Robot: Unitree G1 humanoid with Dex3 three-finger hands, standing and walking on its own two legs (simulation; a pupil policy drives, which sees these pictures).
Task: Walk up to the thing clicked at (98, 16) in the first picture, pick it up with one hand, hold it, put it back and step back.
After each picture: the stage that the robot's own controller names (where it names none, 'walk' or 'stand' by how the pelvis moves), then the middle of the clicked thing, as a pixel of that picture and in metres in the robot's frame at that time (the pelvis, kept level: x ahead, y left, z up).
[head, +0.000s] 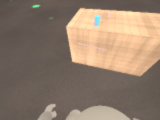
stand; (97, 21) +1.08 -0.01 +0.03
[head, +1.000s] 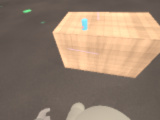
walk; (84, 24) +0.96 +0.17 +0.05
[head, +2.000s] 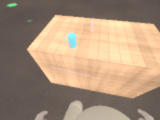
walk; (72, 41) +0.58 +0.23 +0.06
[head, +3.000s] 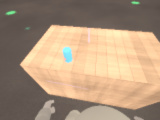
stand; (67, 55) +0.46 +0.22 +0.04
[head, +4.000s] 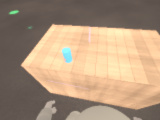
stand; (67, 55) +0.46 +0.22 +0.03
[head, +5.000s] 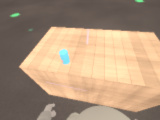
stand; (64, 57) +0.45 +0.25 +0.03
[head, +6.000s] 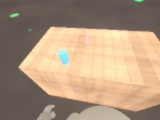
stand; (64, 57) +0.45 +0.25 +0.03
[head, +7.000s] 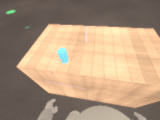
rise first; (63, 55) +0.45 +0.25 +0.03
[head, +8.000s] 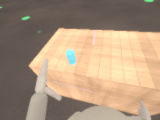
rise first; (71, 57) +0.45 +0.23 +0.03
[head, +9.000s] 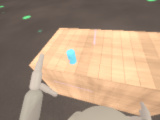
go down; (71, 57) +0.45 +0.23 +0.03
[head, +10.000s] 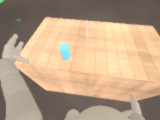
go down; (65, 52) +0.46 +0.20 +0.04
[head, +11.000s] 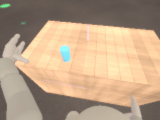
go down; (65, 54) +0.46 +0.21 +0.04
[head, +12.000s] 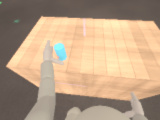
close in; (60, 52) +0.45 +0.22 +0.07
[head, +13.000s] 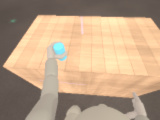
lift; (60, 52) +0.44 +0.21 +0.07
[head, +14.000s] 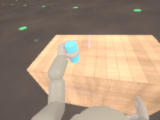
lift; (72, 52) +0.35 +0.14 +0.22
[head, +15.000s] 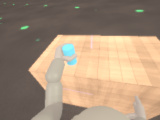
hold; (70, 55) +0.34 +0.16 +0.21
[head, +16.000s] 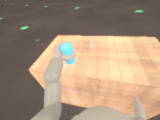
hold; (68, 54) +0.34 +0.17 +0.22
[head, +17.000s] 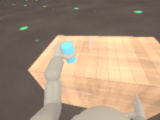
crouch; (69, 53) +0.35 +0.17 +0.22
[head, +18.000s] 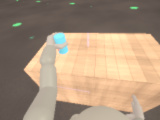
crouch; (61, 44) +0.42 +0.22 +0.23
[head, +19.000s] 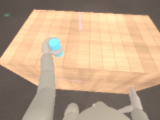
lower; (56, 48) +0.47 +0.23 +0.07
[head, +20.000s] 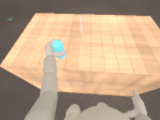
lower; (59, 50) +0.45 +0.22 +0.08
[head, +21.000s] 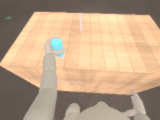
lower; (58, 48) +0.47 +0.22 +0.08
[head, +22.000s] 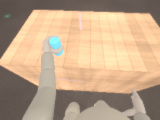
lower; (56, 46) +0.47 +0.23 +0.08
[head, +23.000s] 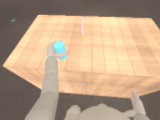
draw back; (60, 51) +0.45 +0.21 +0.08
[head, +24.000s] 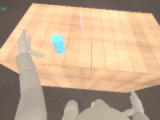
rise; (58, 45) +0.47 +0.21 +0.08
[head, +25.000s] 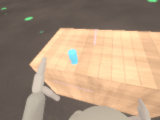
sink last; (73, 57) +0.45 +0.21 +0.04
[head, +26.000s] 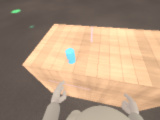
stand; (70, 56) +0.45 +0.20 +0.03
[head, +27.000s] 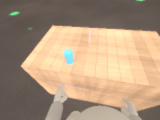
stand; (69, 57) +0.44 +0.21 +0.03
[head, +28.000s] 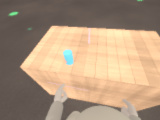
stand; (68, 57) +0.44 +0.22 +0.03
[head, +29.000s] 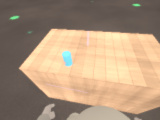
walk; (67, 58) +0.44 +0.22 +0.04
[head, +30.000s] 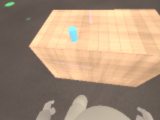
walk; (73, 34) +0.63 +0.21 +0.06
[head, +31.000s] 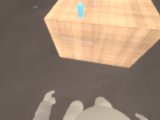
walk; (80, 10) +0.99 +0.18 +0.06
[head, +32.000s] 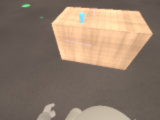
stand; (81, 18) +1.13 +0.20 +0.04
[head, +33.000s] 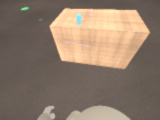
stand; (79, 19) +1.13 +0.22 +0.03
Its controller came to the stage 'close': yes
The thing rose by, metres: 0.22
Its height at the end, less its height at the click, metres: +0.00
